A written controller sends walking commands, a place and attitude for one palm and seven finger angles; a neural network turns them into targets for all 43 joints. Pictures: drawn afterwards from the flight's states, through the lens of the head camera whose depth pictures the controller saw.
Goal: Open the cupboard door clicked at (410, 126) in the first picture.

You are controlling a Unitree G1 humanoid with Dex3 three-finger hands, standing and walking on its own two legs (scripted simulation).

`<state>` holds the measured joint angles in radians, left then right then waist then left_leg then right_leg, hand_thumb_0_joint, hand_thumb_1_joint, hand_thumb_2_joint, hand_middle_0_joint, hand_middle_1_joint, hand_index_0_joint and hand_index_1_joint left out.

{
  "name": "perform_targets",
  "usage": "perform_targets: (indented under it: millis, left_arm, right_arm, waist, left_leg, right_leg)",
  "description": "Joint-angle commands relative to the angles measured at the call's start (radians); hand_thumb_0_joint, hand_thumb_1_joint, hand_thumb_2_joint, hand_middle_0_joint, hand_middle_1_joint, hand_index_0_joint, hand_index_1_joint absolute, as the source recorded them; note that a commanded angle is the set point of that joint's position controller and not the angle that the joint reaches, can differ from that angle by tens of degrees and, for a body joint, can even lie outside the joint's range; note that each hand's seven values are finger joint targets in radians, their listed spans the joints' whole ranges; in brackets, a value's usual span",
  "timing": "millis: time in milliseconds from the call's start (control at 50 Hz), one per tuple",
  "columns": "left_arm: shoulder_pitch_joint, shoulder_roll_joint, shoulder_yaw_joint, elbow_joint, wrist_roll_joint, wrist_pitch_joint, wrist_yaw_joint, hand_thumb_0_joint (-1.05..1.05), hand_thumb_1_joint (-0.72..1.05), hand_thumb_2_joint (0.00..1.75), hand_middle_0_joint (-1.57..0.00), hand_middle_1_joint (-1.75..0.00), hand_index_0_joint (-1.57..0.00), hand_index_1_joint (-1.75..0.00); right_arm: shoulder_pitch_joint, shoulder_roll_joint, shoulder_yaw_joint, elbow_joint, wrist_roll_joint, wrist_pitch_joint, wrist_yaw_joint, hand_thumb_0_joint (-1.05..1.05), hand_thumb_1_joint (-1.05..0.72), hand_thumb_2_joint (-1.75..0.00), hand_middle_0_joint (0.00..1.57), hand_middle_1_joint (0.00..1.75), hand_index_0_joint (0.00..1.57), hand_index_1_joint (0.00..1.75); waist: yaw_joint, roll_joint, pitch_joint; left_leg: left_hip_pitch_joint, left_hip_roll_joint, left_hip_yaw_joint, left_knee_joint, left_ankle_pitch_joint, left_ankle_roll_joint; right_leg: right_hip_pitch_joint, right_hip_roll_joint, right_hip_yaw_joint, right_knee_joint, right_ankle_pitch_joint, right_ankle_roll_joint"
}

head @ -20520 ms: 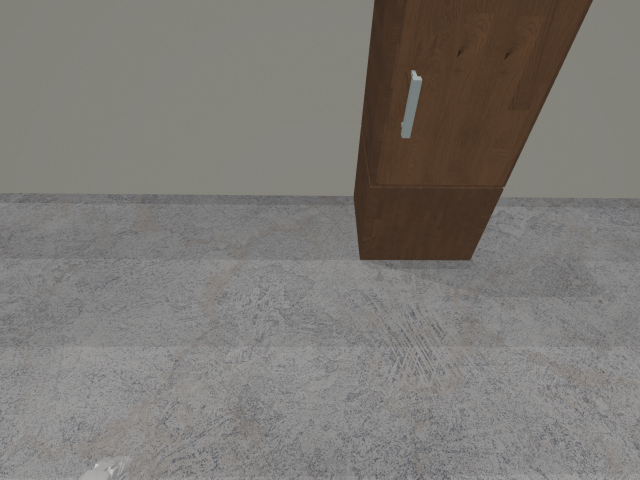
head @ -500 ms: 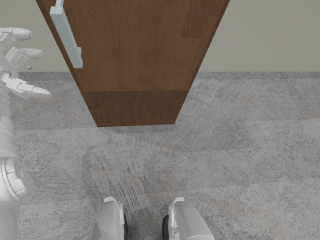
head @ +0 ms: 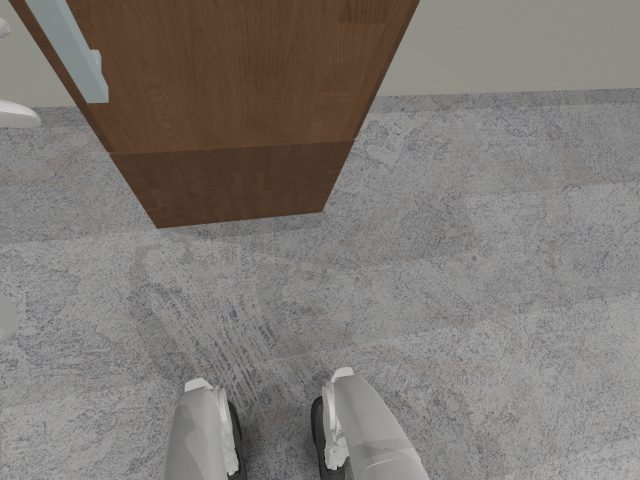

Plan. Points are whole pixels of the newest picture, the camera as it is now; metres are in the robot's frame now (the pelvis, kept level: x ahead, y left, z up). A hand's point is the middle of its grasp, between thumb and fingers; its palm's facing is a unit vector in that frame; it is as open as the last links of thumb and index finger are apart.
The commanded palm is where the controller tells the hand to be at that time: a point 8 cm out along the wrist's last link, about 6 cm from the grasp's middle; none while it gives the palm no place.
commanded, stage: move the hooked fingers beside the handle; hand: left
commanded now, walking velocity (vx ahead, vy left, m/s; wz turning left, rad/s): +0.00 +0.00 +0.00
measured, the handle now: (66, 20) +0.60 +0.20 +0.07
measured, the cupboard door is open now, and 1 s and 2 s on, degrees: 0 0 0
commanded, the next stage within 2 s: slide the fingers in behind the handle in 0.62 s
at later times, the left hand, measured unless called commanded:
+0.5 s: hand out of the picture +0.53 +0.27 +0.08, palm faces +0.06 -1.00 -0.01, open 14.0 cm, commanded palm +0.52 +0.30 +0.08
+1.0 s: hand (14, 62) +0.54 +0.24 +0.08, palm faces +0.03 -1.00 +0.00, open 14.0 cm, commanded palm +0.53 +0.27 +0.08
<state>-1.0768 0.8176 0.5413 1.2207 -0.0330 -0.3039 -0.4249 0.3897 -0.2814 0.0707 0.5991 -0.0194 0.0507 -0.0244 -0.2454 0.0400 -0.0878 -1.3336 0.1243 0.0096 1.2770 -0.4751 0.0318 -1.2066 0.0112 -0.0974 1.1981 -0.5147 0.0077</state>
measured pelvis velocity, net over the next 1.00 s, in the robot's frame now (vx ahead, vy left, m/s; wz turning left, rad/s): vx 0.00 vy -0.01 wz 0.02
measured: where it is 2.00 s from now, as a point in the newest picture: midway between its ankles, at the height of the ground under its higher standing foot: (281, 459)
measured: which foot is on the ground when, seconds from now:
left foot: down 0.00-1.00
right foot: down 0.00-1.00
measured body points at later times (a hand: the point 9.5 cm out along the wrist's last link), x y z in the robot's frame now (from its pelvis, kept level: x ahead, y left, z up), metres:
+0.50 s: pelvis +0.01 +0.00 +0.01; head +0.18 +0.05 +0.42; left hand +0.53 +0.32 +0.08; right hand +0.03 -0.28 -0.08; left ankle +0.05 +0.10 -0.62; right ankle +0.02 -0.13 -0.62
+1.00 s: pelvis +0.00 -0.01 +0.01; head +0.18 +0.03 +0.42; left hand +0.54 +0.29 +0.08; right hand +0.00 -0.28 -0.09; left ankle +0.05 +0.10 -0.62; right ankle +0.02 -0.13 -0.62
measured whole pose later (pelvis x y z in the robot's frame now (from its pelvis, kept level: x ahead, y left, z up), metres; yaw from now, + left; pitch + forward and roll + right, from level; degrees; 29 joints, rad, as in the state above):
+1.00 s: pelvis +0.00 -0.01 +0.01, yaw +1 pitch +28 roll -6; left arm -1.05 0.71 0.48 1.23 -0.06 -0.33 -0.37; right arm 0.37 -0.27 0.06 0.62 -0.01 0.07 -0.01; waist -0.22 0.04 -0.10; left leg -1.28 0.12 0.00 1.25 -0.47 0.02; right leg -1.15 0.01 -0.11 1.18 -0.52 0.00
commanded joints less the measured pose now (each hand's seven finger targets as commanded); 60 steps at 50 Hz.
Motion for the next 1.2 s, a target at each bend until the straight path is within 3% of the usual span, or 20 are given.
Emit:
perform_targets:
  millis: [0, 20, 40, 100, 160, 240, 320, 360, 420, 500, 560, 660, 700, 780, 860, 940, 1020, 1100, 1120, 1180]
  left_arm:
    - [-0.348, 0.279, 0.041, -0.285, -0.038, -0.063, 0.010, 0.00, -0.50, 0.30, -0.30, -1.20, -0.30, -1.20]
    - [-0.368, 0.254, 0.027, -0.283, -0.048, -0.063, 0.011, 0.00, -0.50, 0.30, -0.30, -1.20, -0.30, -1.20]
    - [-0.378, 0.296, 0.061, -0.291, -0.049, -0.067, 0.018, 0.00, -0.50, 0.30, -0.30, -1.20, -0.30, -1.20]
    - [-0.388, 0.284, 0.059, -0.320, -0.045, -0.084, 0.032, 0.00, -0.50, 0.30, -0.30, -1.20, -0.30, -1.20]
    - [-0.342, 0.207, 0.002, -0.287, -0.038, -0.085, 0.032, 0.00, -0.50, 0.30, -0.30, -1.20, -0.30, -1.20]
    - [-0.244, 0.159, -0.026, -0.195, -0.047, -0.054, 0.017, 0.00, -0.50, 0.30, -0.30, -1.20, -0.30, -1.20]
    - [-0.279, 0.122, -0.058, -0.178, -0.057, -0.063, 0.015, 0.00, -0.50, 0.30, -0.30, -1.20, -0.30, -1.20]
    - [-0.322, 0.163, -0.023, -0.213, -0.060, -0.096, 0.030, 0.00, -0.50, 0.30, -0.30, -1.20, -0.30, -1.20]
    - [-0.372, 0.191, -0.007, -0.261, -0.055, -0.141, 0.046, 0.00, -0.50, 0.30, -0.30, -1.20, -0.30, -1.20]
    - [-0.385, 0.241, 0.017, -0.263, -0.040, -0.151, 0.047, 0.00, -0.50, 0.30, -0.30, -1.20, -0.30, -1.20]
    - [-0.340, 0.207, -0.004, -0.234, -0.040, -0.122, 0.037, 0.00, -0.50, 0.30, -0.30, -1.20, -0.30, -1.20]
    - [-0.315, 0.220, 0.001, -0.193, -0.055, -0.081, 0.013, 0.00, -0.50, 0.30, -0.30, -1.20, -0.30, -1.20]
    - [-0.370, 0.193, -0.027, -0.208, -0.058, -0.083, 0.014, 0.00, -0.50, 0.30, -0.30, -1.20, -0.30, -1.20]
    - [-0.384, 0.196, -0.017, -0.245, -0.059, -0.116, 0.023, 0.00, -0.50, 0.30, -0.30, -1.20, -0.30, -1.20]
    - [-0.353, 0.106, -0.068, -0.199, -0.057, -0.104, 0.038, 0.00, -0.50, 0.30, -0.30, -1.20, -0.30, -1.20]
    - [-0.370, 0.171, -0.026, -0.180, -0.048, -0.072, 0.067, 0.00, -0.50, 0.30, -0.30, -1.20, -0.30, -1.20]
    - [-0.383, 0.239, 0.021, -0.258, -0.029, -0.106, 0.099, 0.00, -0.50, 0.30, -0.30, -1.20, -0.30, -1.20]
    - [-0.343, 0.174, 0.001, -0.296, -0.035, -0.136, 0.111, 0.00, -0.50, 0.30, -0.30, -1.20, -0.30, -1.20]
    - [-0.324, 0.190, 0.016, -0.289, -0.037, -0.134, 0.110, 0.00, -0.50, 0.30, -0.30, -1.20, -0.30, -1.20]
    - [-0.321, 0.118, -0.043, -0.212, -0.038, -0.101, 0.098, 0.00, -0.50, 0.30, -0.30, -1.20, -0.30, -1.20]
  right_arm:
    - [0.219, -0.212, -0.086, -0.030, -0.002, 0.009, -0.001, 0.00, -0.90, -0.90, 0.20, 0.30, 0.20, 0.30]
    - [0.215, -0.210, -0.087, -0.024, 0.000, 0.007, 0.000, 0.00, -0.90, -0.90, 0.20, 0.30, 0.20, 0.30]
    - [0.221, -0.213, -0.086, -0.018, -0.002, 0.008, -0.003, 0.00, -0.90, -0.90, 0.20, 0.30, 0.20, 0.30]
    - [0.227, -0.208, -0.090, -0.005, -0.004, 0.004, 0.001, 0.00, -0.90, -0.90, 0.20, 0.30, 0.20, 0.30]
    - [0.226, -0.200, -0.090, 0.003, -0.004, 0.007, 0.007, 0.00, -0.90, -0.90, 0.20, 0.30, 0.20, 0.30]
    - [0.216, -0.201, -0.090, -0.011, 0.002, 0.019, 0.008, 0.00, -0.90, -0.90, 0.20, 0.30, 0.20, 0.30]
    - [0.201, -0.199, -0.088, -0.022, 0.005, 0.020, 0.002, 0.00, -0.90, -0.90, 0.20, 0.30, 0.20, 0.30]
    - [0.197, -0.200, -0.088, -0.020, 0.003, 0.015, -0.001, 0.00, -0.90, -0.90, 0.20, 0.30, 0.20, 0.30]
    - [0.192, -0.200, -0.090, -0.015, -0.002, 0.012, 0.000, 0.00, -0.90, -0.90, 0.20, 0.30, 0.20, 0.30]
    - [0.188, -0.202, -0.086, -0.008, -0.001, 0.014, 0.001, 0.00, -0.90, -0.90, 0.20, 0.30, 0.20, 0.30]
    - [0.188, -0.199, -0.084, -0.014, 0.000, 0.020, 0.003, 0.00, -0.90, -0.90, 0.20, 0.30, 0.20, 0.30]
    - [0.184, -0.201, -0.078, -0.020, 0.010, 0.024, -0.006, 0.00, -0.90, -0.90, 0.20, 0.30, 0.20, 0.30]
    - [0.181, -0.199, -0.079, -0.013, 0.010, 0.020, -0.007, 0.00, -0.90, -0.90, 0.20, 0.30, 0.20, 0.30]
    - [0.192, -0.198, -0.084, -0.001, 0.002, 0.011, -0.006, 0.00, -0.90, -0.90, 0.20, 0.30, 0.20, 0.30]
    - [0.195, -0.193, -0.086, 0.005, 0.002, 0.008, 0.002, 0.00, -0.90, -0.90, 0.20, 0.30, 0.20, 0.30]
    - [0.200, -0.196, -0.080, -0.006, 0.003, 0.008, -0.002, 0.00, -0.90, -0.90, 0.20, 0.30, 0.20, 0.30]
    - [0.197, -0.189, -0.077, -0.015, -0.002, 0.005, 0.004, 0.00, -0.90, -0.90, 0.20, 0.30, 0.20, 0.30]
    - [0.192, -0.180, -0.087, -0.016, -0.002, 0.004, 0.015, 0.00, -0.90, -0.90, 0.20, 0.30, 0.20, 0.30]
    - [0.191, -0.184, -0.086, -0.016, -0.002, 0.005, 0.016, 0.00, -0.90, -0.90, 0.20, 0.30, 0.20, 0.30]
    - [0.195, -0.185, -0.087, -0.007, 0.004, 0.010, 0.015, 0.00, -0.90, -0.90, 0.20, 0.30, 0.20, 0.30]
  waist:
    - [0.044, 0.259, -0.669]
    - [0.030, 0.250, -0.642]
    - [0.035, 0.231, -0.634]
    - [0.036, 0.264, -0.661]
    - [0.029, 0.276, -0.604]
    - [0.034, 0.214, -0.516]
    - [0.016, 0.178, -0.471]
    - [0.018, 0.188, -0.478]
    - [0.021, 0.221, -0.556]
    - [0.033, 0.275, -0.611]
    - [0.036, 0.271, -0.613]
    - [0.028, 0.181, -0.566]
    - [0.011, 0.191, -0.552]
    - [0.019, 0.225, -0.598]
    - [0.011, 0.229, -0.558]
    - [0.018, 0.177, -0.547]
    - [0.043, 0.216, -0.609]
    - [0.043, 0.224, -0.645]
    - [0.053, 0.221, -0.641]
    - [0.024, 0.184, -0.553]
  left_leg:
    - [0.743, -0.042, -0.122, -0.133, 0.483, -0.002]
    - [0.730, -0.042, -0.118, -0.136, 0.452, 0.000]
    - [0.718, -0.041, -0.120, -0.141, 0.446, 0.000]
    - [0.767, -0.043, -0.124, -0.145, 0.477, -0.002]
    - [0.799, -0.041, -0.125, -0.159, 0.491, -0.005]
    - [0.733, -0.048, -0.110, -0.176, 0.450, -0.003]
    - [0.686, -0.052, -0.102, -0.174, 0.398, 0.002]
    - [0.685, -0.051, -0.102, -0.161, 0.397, 0.004]
    - [0.720, -0.052, -0.106, -0.149, 0.418, -0.001]
    - [0.740, -0.053, -0.106, -0.134, 0.454, -0.003]
    - [0.751, -0.053, -0.108, -0.137, 0.476, -0.001]
    - [0.646, -0.056, -0.090, -0.132, 0.412, 0.010]
    - [0.634, -0.055, -0.088, -0.128, 0.382, 0.011]
    - [0.677, -0.052, -0.098, -0.123, 0.407, 0.006]
    - [0.695, -0.051, -0.106, -0.130, 0.394, 0.004]
    - [0.597, -0.057, -0.088, -0.132, 0.337, 0.012]
    - [0.611, -0.058, -0.079, -0.124, 0.378, 0.009]
    - [0.664, -0.058, -0.078, -0.124, 0.426, 0.005]
    - [0.646, -0.059, -0.077, -0.127, 0.414, 0.004]
    - [0.622, -0.058, -0.079, -0.141, 0.361, 0.006]
  right_leg:
    - [0.136, 0.052, 0.019, -0.150, 0.295, -0.024]
    - [0.129, 0.054, 0.021, -0.160, 0.283, -0.022]
    - [0.147, 0.054, 0.020, -0.162, 0.281, -0.022]
    - [0.142, 0.056, 0.022, -0.167, 0.292, -0.025]
    - [0.114, 0.055, 0.016, -0.179, 0.285, -0.030]
    - [0.135, 0.056, 0.015, -0.199, 0.279, -0.029]
    - [0.123, 0.054, 0.019, -0.198, 0.258, -0.026]
    - [0.115, 0.051, 0.024, -0.188, 0.255, -0.029]
    - [0.126, 0.052, 0.030, -0.174, 0.259, -0.030]
    - [0.144, 0.050, 0.034, -0.160, 0.283, -0.032]
    - [0.149, 0.050, 0.030, -0.161, 0.300, -0.032]
    - [0.197, 0.052, 0.039, -0.172, 0.308, -0.022]
    - [0.175, 0.052, 0.042, -0.177, 0.286, -0.019]
    - [0.154, 0.054, 0.041, -0.166, 0.279, -0.026]
    - [0.103, 0.053, 0.031, -0.167, 0.251, -0.030]
    - [0.171, 0.050, 0.040, -0.172, 0.245, -0.021]
    - [0.217, 0.052, 0.050, -0.160, 0.284, -0.024]
    - [0.227, 0.056, 0.049, -0.160, 0.329, -0.023]
    - [0.242, 0.055, 0.049, -0.160, 0.324, -0.024]
    - [0.202, 0.054, 0.044, -0.177, 0.283, -0.020]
